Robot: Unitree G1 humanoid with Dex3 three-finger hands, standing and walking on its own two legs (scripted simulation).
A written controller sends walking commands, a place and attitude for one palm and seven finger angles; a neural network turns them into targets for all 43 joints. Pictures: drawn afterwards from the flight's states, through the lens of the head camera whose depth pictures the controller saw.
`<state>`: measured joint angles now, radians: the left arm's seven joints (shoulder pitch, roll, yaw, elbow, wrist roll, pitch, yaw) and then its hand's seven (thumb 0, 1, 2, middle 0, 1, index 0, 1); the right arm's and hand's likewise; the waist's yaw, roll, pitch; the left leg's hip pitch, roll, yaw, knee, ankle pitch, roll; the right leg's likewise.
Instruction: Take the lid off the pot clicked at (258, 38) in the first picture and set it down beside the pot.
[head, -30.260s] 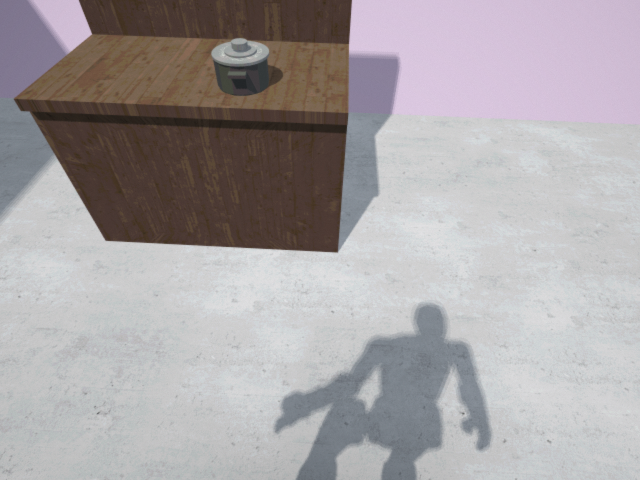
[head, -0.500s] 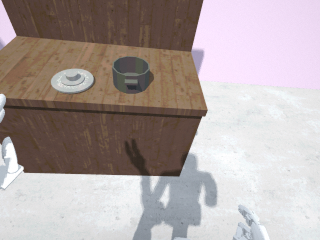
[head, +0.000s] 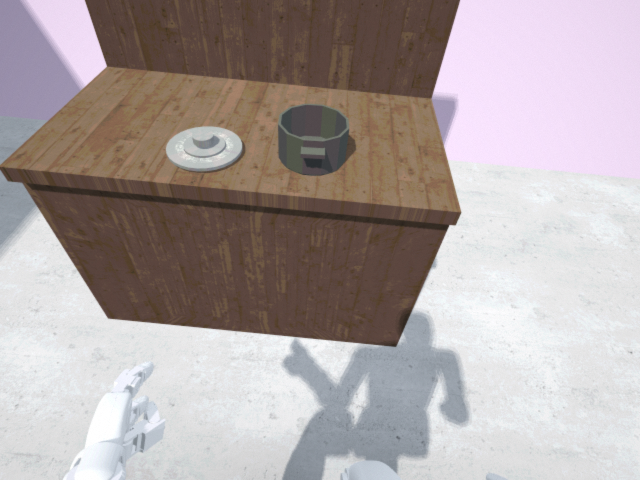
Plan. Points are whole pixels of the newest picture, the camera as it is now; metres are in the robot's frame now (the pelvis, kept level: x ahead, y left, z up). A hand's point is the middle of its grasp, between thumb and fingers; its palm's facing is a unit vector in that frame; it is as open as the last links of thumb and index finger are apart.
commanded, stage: stop stepping back and stand still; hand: left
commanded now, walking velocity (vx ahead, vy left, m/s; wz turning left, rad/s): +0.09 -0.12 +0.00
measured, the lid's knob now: (203, 138) +0.84 +0.26 -0.04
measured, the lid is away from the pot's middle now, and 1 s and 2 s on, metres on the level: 0.26 0.26 0.26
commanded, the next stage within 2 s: let the arm hang, fingers relaxed in 1.02 s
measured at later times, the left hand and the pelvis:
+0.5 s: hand out of the picture +0.11 +0.16 -0.15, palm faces +0.01 -0.98 -0.20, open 7.3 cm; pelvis +0.07 -0.03 +0.02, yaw -2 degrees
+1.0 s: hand out of the picture +0.12 +0.14 -0.15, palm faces +0.00 -0.98 -0.19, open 7.3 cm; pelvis +0.09 -0.04 +0.02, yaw -2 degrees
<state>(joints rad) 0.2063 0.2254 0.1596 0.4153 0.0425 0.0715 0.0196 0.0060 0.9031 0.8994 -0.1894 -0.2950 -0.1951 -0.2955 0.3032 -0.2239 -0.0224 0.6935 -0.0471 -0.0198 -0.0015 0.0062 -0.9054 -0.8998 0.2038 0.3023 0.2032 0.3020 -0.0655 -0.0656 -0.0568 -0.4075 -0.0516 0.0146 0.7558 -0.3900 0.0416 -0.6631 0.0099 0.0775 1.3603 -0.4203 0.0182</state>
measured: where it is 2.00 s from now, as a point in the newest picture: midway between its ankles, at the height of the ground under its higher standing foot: outside the picture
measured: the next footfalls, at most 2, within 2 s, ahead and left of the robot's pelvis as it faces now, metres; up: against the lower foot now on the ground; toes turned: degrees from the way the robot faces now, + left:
right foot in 0.18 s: +0.08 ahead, -0.17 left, +0.00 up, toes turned -1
